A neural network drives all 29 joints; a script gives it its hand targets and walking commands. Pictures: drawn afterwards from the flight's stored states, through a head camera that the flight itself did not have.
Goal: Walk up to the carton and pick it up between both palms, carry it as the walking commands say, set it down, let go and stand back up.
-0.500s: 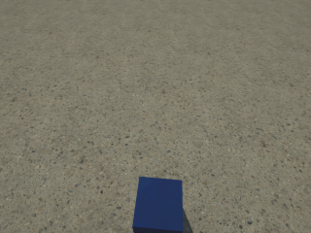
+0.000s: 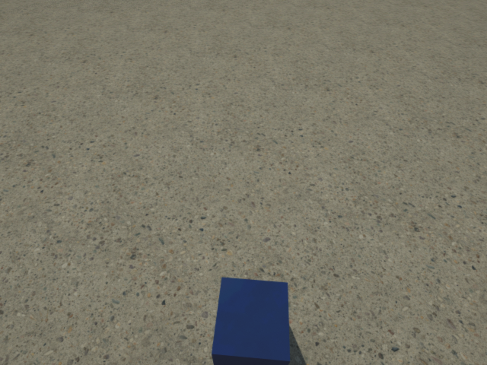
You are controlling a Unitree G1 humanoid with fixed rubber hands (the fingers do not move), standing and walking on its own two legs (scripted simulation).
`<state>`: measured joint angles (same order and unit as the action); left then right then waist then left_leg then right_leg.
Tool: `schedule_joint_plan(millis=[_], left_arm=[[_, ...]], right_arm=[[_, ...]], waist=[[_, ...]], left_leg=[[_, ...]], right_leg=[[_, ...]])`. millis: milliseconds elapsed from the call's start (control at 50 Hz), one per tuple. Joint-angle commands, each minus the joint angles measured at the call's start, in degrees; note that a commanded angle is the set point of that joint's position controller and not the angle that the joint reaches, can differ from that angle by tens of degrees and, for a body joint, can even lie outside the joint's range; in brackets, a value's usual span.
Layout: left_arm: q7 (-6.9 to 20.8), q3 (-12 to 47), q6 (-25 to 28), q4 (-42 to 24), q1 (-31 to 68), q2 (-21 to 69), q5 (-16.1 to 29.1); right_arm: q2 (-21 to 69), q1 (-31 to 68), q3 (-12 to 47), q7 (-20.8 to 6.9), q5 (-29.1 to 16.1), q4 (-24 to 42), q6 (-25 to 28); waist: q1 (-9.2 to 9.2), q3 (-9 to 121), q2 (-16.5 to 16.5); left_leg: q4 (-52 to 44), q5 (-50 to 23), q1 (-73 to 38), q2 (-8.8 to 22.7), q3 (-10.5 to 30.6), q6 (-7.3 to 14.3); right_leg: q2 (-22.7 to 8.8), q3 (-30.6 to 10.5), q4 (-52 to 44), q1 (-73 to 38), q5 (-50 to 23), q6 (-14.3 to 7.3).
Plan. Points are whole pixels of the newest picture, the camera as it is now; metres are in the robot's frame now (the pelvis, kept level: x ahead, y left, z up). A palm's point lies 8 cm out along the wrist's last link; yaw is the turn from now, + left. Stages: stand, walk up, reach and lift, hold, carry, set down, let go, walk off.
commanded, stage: stand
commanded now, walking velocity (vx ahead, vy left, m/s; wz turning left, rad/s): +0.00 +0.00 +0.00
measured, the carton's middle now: (251, 326) +0.42 -0.03 -0.66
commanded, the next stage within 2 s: reach and lift in 1.40 s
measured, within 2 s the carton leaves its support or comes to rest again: neither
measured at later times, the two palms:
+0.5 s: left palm out of the picture -0.04 +0.25 -0.14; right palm out of the picture +0.03 -0.23 -0.13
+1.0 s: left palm out of the picture -0.02 +0.24 -0.13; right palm out of the picture +0.05 -0.23 -0.13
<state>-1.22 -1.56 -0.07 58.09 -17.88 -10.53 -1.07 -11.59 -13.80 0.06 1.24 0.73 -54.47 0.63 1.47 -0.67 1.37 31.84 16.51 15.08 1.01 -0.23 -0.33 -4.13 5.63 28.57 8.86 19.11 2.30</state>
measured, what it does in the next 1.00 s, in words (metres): stands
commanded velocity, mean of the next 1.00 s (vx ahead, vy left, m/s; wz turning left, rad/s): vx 0.00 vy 0.00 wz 0.00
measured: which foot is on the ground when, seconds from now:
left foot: down 0.00-1.00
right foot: down 0.00-1.00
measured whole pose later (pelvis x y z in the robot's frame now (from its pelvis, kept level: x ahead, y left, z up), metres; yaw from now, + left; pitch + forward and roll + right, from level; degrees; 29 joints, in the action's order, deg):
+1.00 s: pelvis -0.02 +0.00 +0.00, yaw +0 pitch -1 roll -1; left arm -1.1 -1.6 -0.6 58.4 -18.3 -10.5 -1.1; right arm -11.6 -13.8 0.1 1.2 0.7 -54.5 -0.1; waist 1.5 -0.7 1.4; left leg 29.6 13.9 15.1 1.0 -0.2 0.1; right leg -4.0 5.6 26.3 8.9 16.4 2.4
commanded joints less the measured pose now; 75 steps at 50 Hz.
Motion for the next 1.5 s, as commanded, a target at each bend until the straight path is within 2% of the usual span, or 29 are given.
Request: schedule_joint_plan(millis=[0, 20, 120, 140, 160, 180, 260, 340, 400, 420, 440, 620, 680, 720, 760, 780, 800, 840, 940, 1060, 1080, 1160, 1240, 1360, 1380, 1400, 1420, 1440, 1480], left_arm=[[-0.3, -0.4, -0.5, 1.0, -4.0, -3.7, 0.7], [-0.3, -0.8, -0.4, 0.8, -4.6, -4.1, 0.7], [-0.3, -0.8, -0.6, 1.0, -5.5, -4.7, 0.7], [-0.2, -0.9, -0.5, 1.1, -5.3, -4.2, 0.9], [-0.1, -1.1, -0.3, 1.1, -4.3, -4.9, 0.7], [0.0, -1.3, -0.2, 0.7, -5.4, -4.9, 0.9], [0.0, -0.8, -0.3, 1.7, -5.0, -4.1, 0.4], [0.1, -0.8, -0.4, 1.2, -5.1, -4.2, 0.6], [0.2, -0.8, -0.3, 1.0, -5.4, -4.6, 0.7], [0.2, -1.1, -0.3, 1.1, -5.5, -4.7, 0.8], [0.2, -1.2, -0.2, 1.4, -6.1, -4.9, 0.8], [0.1, -0.7, 0.3, 1.4, -7.0, -4.5, 0.4], [0.1, -0.6, 0.2, 1.9, -7.0, -4.7, 0.4], [0.1, -0.5, 0.5, 1.7, -7.1, -4.1, 0.2], [0.0, -0.7, 0.6, 0.8, -5.0, -4.8, 0.4], [0.0, -0.7, 0.7, 0.9, -5.9, -4.8, 0.2], [-0.1, -0.3, 0.7, 1.2, -6.0, -4.0, 0.2], [-0.1, -0.7, 0.9, 1.4, -6.8, -3.9, 0.7], [-0.4, -0.5, 1.0, 1.1, -5.6, -3.4, 0.5], [-0.3, -0.9, 0.4, 1.0, -5.3, -4.0, 0.7], [-0.3, -0.9, 0.4, 0.6, -5.2, -4.1, 0.7], [-0.3, -0.5, 0.4, 1.4, -5.4, -3.3, 0.3], [-0.4, -1.0, 0.5, 0.2, -4.6, -4.8, 0.6], [-0.2, -0.7, 0.4, 1.5, -6.3, -4.1, 0.6], [-0.4, -0.8, 0.3, 1.4, -6.9, -3.9, 0.6], [-0.6, 2.0, -0.5, -38.3, 43.0, -11.5, 5.2], [-1.3, 0.8, -5.2, -29.5, 30.5, -9.1, 2.8], [-1.4, 2.5, -8.7, -32.0, 27.4, -8.6, 3.1], [0.5, 0.6, -14.9, -28.1, 21.9, -9.6, 3.0]], right_arm=[[-3.6, -3.7, -0.3, 0.8, 0.0, 0.5, -0.2], [-4.4, -4.0, -0.6, 0.9, 0.1, 0.1, 0.0], [-5.3, -3.1, -0.7, 0.9, 0.2, 0.7, 0.0], [-5.3, -3.0, -0.8, 0.7, 0.2, 0.8, 0.2], [-5.6, -2.8, -0.9, 0.6, 0.4, 0.5, 0.3], [-6.3, -2.9, -1.1, 0.7, 0.3, 0.7, 0.3], [-5.6, -3.1, -1.3, 0.2, 0.6, 0.8, 0.2], [-5.7, -4.5, -1.7, 0.4, 0.7, 0.5, -0.1], [-5.8, -2.6, -1.3, 0.0, 0.5, 0.7, -0.1], [-5.2, -3.3, -1.1, 0.1, 0.5, 0.1, 0.1], [-5.5, -2.9, -1.4, 0.1, 0.5, 0.9, 0.1], [-4.5, -3.0, -1.2, 0.1, 0.2, 0.6, 0.1], [-4.4, -1.9, -0.9, 0.0, 0.3, 0.9, 0.3], [-3.8, -3.8, -1.1, -0.1, 0.5, 1.0, 0.5], [-5.2, -3.2, -0.9, 0.0, 0.1, 0.5, 0.4], [-4.3, -3.4, -0.9, 0.0, 0.0, 0.6, 0.5], [-5.1, -4.3, -1.1, 0.1, 0.1, 0.9, 0.8], [-3.5, -3.9, -0.6, 0.2, 0.1, 0.5, 0.7], [-5.2, -4.6, -1.2, 0.6, 0.2, 0.7, 0.9], [-4.2, -3.0, -0.5, 0.5, 0.0, 0.5, 0.9], [-4.5, -4.2, -0.7, 0.6, -0.1, 0.4, 0.8], [-3.8, -4.9, -0.5, 0.4, -0.1, 0.2, 0.6], [-4.3, -3.3, -0.6, 0.5, 0.2, 0.4, 0.5], [-4.4, -3.2, -0.5, 0.7, 0.2, 0.3, 0.6], [-3.8, -3.3, -0.5, 0.6, -0.1, 0.8, 0.6], [-8.7, 35.9, -1.1, -1.5, -2.2, 30.4, -1.4], [-6.9, 23.1, -2.0, -1.4, -1.9, 21.9, -6.2], [-9.2, 21.9, -2.0, -1.8, -1.6, 20.1, -9.5], [-9.7, 19.5, -2.1, -2.2, -1.0, 21.4, -15.3]], waist=[[-1.54, -1.1, 0.3], [-1.28, -1.2, -1.9], [-0.97, -3.0, 1.9], [-1.17, -3.1, -0.8], [-1.35, -3.1, -0.1], [-0.94, -1.5, 3.9], [-1.41, -4.0, -1.4], [-1.83, -6.1, 0.0], [-1.46, -7.0, 4.0], [-1.23, -6.8, 1.4], [-1.01, -5.3, 2.4], [-0.68, -5.4, -0.8], [-0.68, -5.4, 0.8], [-1.14, -3.7, -2.0], [-1.26, -4.1, 0.7], [-1.16, -3.9, -2.9], [-1.67, -2.6, 0.9], [-0.90, -1.9, -1.4], [-1.48, -0.1, 0.8], [-0.74, -2.4, -0.1], [-1.13, -0.1, 2.2], [-1.37, -3.0, -2.3], [-1.52, -2.7, 1.1], [-0.39, -2.1, 0.8], [-0.64, -2.3, -1.1], [-1.90, 2.8, -1.5], [-0.88, 2.2, -1.4], [-2.22, 3.9, -0.8], [-1.02, -1.8, -1.0]], left_leg=[[-11.2, -11.4, -3.6, 4.6, 3.4, 2.6], [-11.7, -11.0, -2.9, 5.2, 4.0, 2.2], [-15.5, -1.4, 0.0, 5.4, 5.9, 2.2], [-15.9, -0.7, 1.0, 5.7, 7.3, 2.6], [-16.4, -0.3, 0.5, 5.6, 7.3, 2.7], [-16.8, 1.1, 1.2, 5.8, 7.2, 2.8], [-15.9, 3.4, 2.5, 4.5, 6.8, 2.1], [-16.2, 5.9, 3.4, 4.1, 6.5, 2.0], [-18.4, 9.0, 5.3, 5.0, 8.1, 1.7], [-19.3, 10.1, 6.3, 5.8, 9.7, 2.3], [-19.4, 10.3, 4.7, 6.0, 9.9, 2.3], [-15.0, 2.2, 2.7, 4.5, 6.3, 1.6], [-14.8, 0.9, 3.0, 4.5, 6.4, 1.6], [-13.3, -3.1, 0.7, 4.4, 5.3, 1.8], [-13.9, -5.7, 1.8, 5.4, 6.2, 1.8], [-12.8, -8.5, 0.7, 5.1, 5.8, 1.8], [-11.3, -11.3, -1.6, 4.8, 5.1, 2.0], [-11.3, -14.3, -1.0, 5.1, 5.7, 2.0], [-11.2, -17.2, -2.8, 5.7, 5.2, 2.6], [-12.0, -16.1, -2.1, 5.6, 5.6, 2.2], [-11.7, -15.3, -2.7, 5.9, 5.2, 1.9], [-11.2, -13.5, -2.6, 4.5, 3.5, 1.8], [-12.0, -12.5, -2.5, 5.4, 4.8, 1.9], [-12.8, -12.3, -0.7, 5.0, 4.9, 1.9], [-11.9, -10.5, -1.2, 4.8, 4.2, 1.6], [-4.1, 6.1, 12.0, -0.8, -1.7, 1.3], [-2.9, 9.2, 8.8, -1.0, -3.8, -0.4], [-4.6, 10.7, 3.3, -0.5, -3.7, -0.2], [-4.9, 13.0, 8.1, -1.3, -5.0, 1.0]], right_leg=[[-3.2, -3.8, -8.2, -0.4, -10.3, -2.0], [-2.7, -3.0, -8.3, -0.6, -9.9, -1.9], [-2.3, -3.2, -9.0, -0.7, -6.0, -1.6], [-2.0, -3.4, -8.2, -0.3, -6.5, -2.0], [-2.3, -2.9, -7.9, 0.1, -5.2, -2.1], [-2.1, -3.3, -8.0, -1.4, -4.9, -1.6], [-2.4, -3.7, -9.4, 2.1, -1.9, -2.1], [-2.8, -5.1, -9.9, 3.7, 0.4, -2.5], [-2.0, -3.0, -8.4, 2.7, -1.7, -1.3], [-1.7, -2.8, -8.2, 1.4, -2.3, -1.1], [-1.8, -3.0, -7.3, 2.1, -1.5, -1.5], [-2.8, -4.3, -9.4, 3.4, -3.4, -2.0], [-3.1, -5.1, -9.0, 3.3, -4.5, -2.3], [-3.2, -4.8, -8.9, 2.6, -5.9, -2.2], [-2.8, -3.8, -8.4, 1.3, -8.4, -1.9], [-3.0, -4.0, -8.1, 2.3, -8.7, -2.1], [-3.4, -4.4, -8.4, 2.2, -10.3, -2.2], [-3.1, -3.6, -8.6, -0.1, -12.3, -1.8], [-3.1, -3.3, -6.3, 0.2, -12.1, -2.3], [-2.7, -2.9, -7.1, 0.6, -11.0, -1.9], [-2.8, -2.7, -6.6, -0.1, -10.8, -1.8], [-3.2, -3.5, -8.7, 1.0, -12.4, -1.7], [-2.9, -3.7, -7.9, 1.0, -10.4, -2.3], [-2.9, -3.4, -8.2, -1.5, -11.1, -1.9], [-3.2, -4.1, -9.2, -0.3, -11.6, -2.0], [6.3, 0.0, 0.9, 13.9, 6.3, -4.1], [5.2, 0.6, 0.2, 14.7, 9.5, -3.1], [5.2, 1.5, 0.5, 12.0, 8.7, -3.5], [5.4, 0.4, 1.3, 9.7, 11.1, -2.5]])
